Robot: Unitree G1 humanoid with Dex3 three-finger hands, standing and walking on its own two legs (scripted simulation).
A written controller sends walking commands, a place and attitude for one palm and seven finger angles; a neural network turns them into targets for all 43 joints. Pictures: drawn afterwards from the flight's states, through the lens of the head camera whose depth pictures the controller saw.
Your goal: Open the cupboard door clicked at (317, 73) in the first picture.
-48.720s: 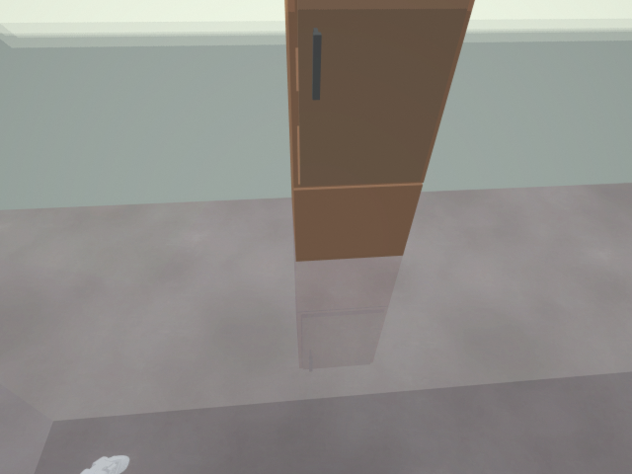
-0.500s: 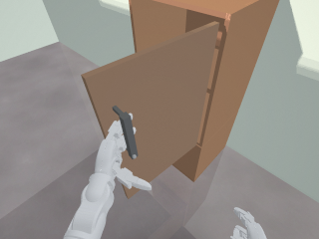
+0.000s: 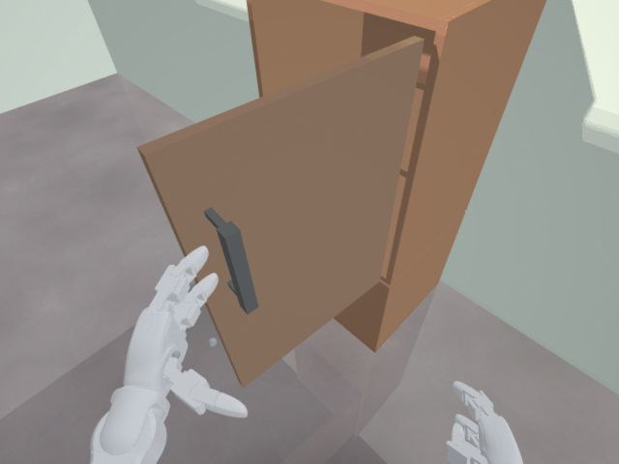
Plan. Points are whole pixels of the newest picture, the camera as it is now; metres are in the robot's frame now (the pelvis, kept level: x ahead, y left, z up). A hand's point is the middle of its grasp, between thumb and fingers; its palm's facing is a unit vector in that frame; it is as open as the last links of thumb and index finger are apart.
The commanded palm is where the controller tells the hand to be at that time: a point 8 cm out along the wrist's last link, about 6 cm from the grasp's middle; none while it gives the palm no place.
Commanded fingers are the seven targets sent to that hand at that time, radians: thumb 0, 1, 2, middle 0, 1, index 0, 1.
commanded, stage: slide the hand sideways off the handle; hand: left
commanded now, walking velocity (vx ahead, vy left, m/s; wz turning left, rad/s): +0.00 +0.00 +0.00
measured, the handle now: (232, 263) +0.34 +0.13 +0.09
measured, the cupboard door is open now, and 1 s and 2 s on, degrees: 85 85 85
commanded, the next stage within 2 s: draw the hand back to the body in 0.38 s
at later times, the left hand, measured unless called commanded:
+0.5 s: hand (167, 368) +0.20 +0.17 +0.08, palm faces -0.01 -1.00 -0.03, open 16.3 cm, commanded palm +0.18 +0.24 +0.09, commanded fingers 0.00 -0.50 0.30 -0.15 -0.30 -0.15 -0.30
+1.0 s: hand (108, 360) +0.19 +0.22 +0.12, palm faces +0.04 -1.00 -0.07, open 16.1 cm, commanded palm +0.16 +0.28 +0.13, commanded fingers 0.00 -0.25 0.41 -0.16 -0.30 -0.16 -0.30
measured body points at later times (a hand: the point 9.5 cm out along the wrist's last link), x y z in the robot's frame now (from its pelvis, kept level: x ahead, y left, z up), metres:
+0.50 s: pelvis +0.00 +0.00 -0.01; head +0.01 -0.01 +0.44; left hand +0.20 +0.23 +0.09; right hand +0.18 -0.23 -0.09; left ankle +0.03 +0.13 -0.71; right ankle -0.02 -0.09 -0.71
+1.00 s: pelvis +0.00 +0.02 +0.00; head -0.01 +0.01 +0.45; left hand +0.19 +0.27 +0.13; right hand +0.19 -0.19 -0.06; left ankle +0.03 +0.13 -0.71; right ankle -0.02 -0.09 -0.71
